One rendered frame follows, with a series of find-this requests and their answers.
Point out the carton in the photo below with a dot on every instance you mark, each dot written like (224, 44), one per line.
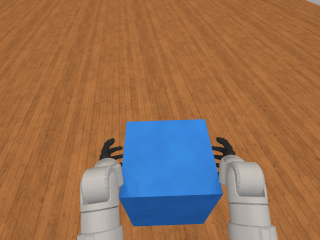
(169, 173)

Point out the robot right forearm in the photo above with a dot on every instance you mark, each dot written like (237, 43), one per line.
(248, 199)

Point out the robot right hand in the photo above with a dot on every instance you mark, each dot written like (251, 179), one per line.
(228, 150)

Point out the robot left hand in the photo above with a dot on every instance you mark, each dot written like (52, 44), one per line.
(107, 151)

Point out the robot left forearm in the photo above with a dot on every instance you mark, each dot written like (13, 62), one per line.
(99, 201)

